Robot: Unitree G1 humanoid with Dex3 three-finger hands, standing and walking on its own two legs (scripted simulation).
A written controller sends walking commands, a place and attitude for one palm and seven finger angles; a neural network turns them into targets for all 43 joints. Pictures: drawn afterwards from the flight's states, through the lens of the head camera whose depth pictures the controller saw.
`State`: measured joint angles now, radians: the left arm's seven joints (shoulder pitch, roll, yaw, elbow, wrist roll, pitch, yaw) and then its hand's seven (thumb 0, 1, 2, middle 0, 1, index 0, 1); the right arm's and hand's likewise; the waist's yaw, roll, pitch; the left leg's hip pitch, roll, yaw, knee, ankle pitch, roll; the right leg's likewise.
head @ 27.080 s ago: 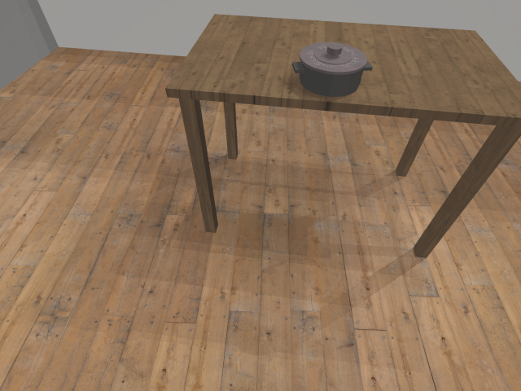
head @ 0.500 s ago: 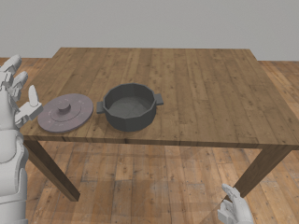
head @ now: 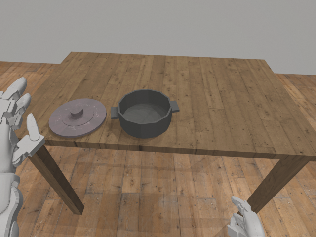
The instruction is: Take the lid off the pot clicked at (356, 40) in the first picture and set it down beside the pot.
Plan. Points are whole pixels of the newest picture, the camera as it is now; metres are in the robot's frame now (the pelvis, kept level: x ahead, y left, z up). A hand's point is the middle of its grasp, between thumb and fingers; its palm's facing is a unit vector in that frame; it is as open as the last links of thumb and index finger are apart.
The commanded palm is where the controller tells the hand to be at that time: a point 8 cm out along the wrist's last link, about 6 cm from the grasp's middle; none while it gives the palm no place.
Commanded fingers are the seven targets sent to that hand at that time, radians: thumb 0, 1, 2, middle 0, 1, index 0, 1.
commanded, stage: draw the hand back to the body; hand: left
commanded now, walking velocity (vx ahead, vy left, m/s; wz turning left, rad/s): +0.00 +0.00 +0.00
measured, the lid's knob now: (76, 111) +0.48 +0.36 +0.02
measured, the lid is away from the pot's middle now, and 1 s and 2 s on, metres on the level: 0.24 0.24 0.24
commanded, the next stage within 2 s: step back with the hand held close in 0.30 s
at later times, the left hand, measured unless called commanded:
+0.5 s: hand (28, 154) +0.17 +0.25 +0.21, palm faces +0.47 -0.80 -0.38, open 7.4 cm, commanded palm +0.11 +0.28 +0.21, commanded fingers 0.00 0.90 0.90 -0.20 -0.30 -0.20 -0.30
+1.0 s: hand out of the picture +0.10 +0.26 +0.20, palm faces +0.42 -0.79 -0.45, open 7.4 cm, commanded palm +0.04 +0.31 +0.21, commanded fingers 0.00 0.90 0.90 -0.20 -0.30 -0.20 -0.30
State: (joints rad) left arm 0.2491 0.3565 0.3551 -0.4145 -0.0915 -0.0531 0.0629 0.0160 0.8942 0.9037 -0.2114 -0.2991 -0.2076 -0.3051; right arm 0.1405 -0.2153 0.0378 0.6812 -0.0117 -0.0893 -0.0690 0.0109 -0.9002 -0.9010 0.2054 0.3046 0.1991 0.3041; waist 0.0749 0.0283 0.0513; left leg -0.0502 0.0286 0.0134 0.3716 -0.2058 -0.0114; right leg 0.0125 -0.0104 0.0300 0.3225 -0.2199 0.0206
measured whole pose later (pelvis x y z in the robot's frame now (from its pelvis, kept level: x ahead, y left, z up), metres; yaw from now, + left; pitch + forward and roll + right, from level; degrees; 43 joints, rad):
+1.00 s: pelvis -0.08 +0.02 -0.02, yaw +2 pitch -2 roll -2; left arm 0.54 0.42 0.43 -0.67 -0.04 -0.23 0.13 0.01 0.89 0.90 -0.22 -0.30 -0.21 -0.31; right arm 0.23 -0.22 0.00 0.53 0.02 -0.05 -0.07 0.01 -0.90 -0.90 0.20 0.30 0.20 0.30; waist 0.00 0.01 0.04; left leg -0.38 0.01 -0.01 0.57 -0.19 0.03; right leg -0.29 -0.02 0.01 0.49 -0.19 0.04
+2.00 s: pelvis -0.32 +0.07 -0.02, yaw +0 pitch +0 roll -1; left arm 0.36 0.37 0.41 -0.57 -0.06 -0.16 0.17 0.01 0.89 0.90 -0.21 -0.30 -0.21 -0.31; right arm 0.28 -0.23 0.01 0.63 0.02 -0.05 -0.10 0.01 -0.90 -0.90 0.21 0.31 0.20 0.30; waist 0.00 -0.03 -0.13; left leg -0.25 0.05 0.01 0.59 -0.48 0.04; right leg -0.34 -0.03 -0.07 0.59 -0.33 -0.02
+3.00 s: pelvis -0.31 +0.07 -0.01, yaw +6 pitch +0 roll +0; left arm 0.37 0.24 0.02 1.10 0.00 0.02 0.03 0.00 0.94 0.90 -0.20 -0.30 -0.20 -0.30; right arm 0.40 -0.15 -0.04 1.04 0.00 0.03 -0.02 0.01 -0.90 -0.90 0.20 0.30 0.20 0.30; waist -0.01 0.03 0.08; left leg -0.26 0.03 -0.02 0.54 -0.28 -0.02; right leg -0.25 0.00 0.06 0.52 -0.27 0.02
